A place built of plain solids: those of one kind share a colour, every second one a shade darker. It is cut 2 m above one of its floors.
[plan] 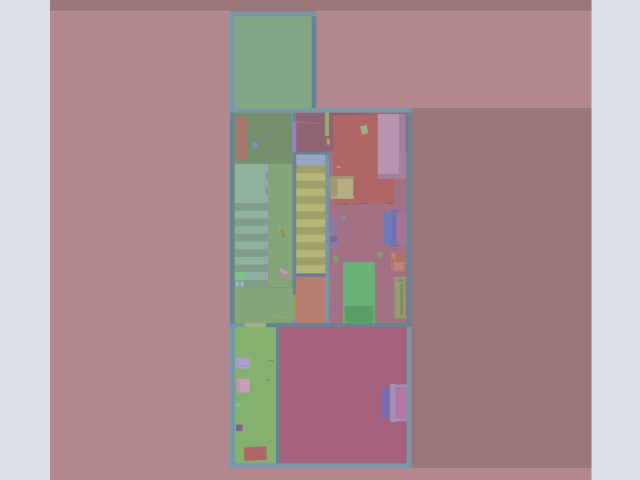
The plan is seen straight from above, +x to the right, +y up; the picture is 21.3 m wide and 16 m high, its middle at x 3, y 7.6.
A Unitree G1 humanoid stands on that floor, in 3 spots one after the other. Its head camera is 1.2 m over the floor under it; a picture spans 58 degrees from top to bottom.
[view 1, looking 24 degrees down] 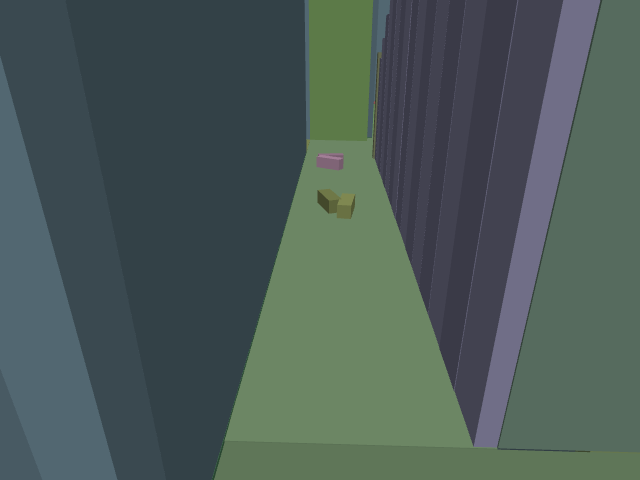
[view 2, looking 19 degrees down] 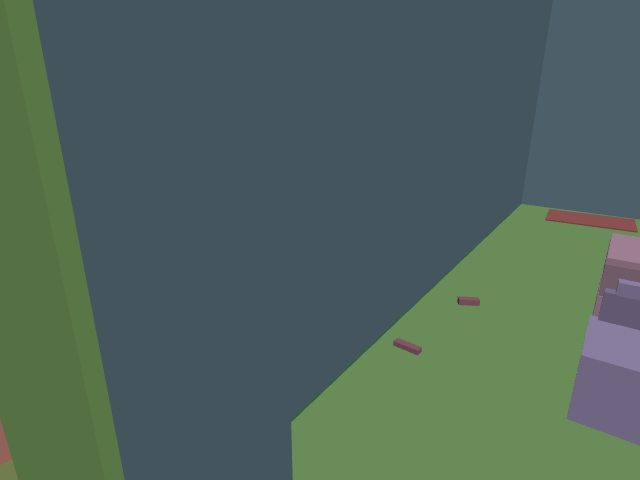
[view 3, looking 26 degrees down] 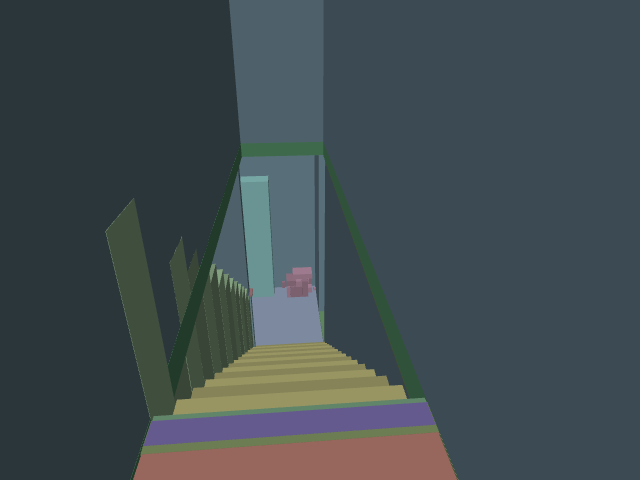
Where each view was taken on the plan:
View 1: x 1.73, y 11.18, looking -88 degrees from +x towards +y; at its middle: upper_floor_stair_hall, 2.95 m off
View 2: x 0.67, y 5.33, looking -55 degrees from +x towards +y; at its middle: wall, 1.59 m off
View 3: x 2.69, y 5.38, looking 85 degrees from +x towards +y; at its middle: wall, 6.35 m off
